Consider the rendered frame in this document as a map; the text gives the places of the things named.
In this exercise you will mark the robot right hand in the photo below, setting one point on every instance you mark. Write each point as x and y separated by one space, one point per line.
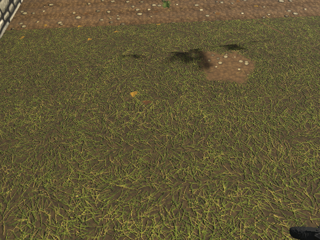
305 233

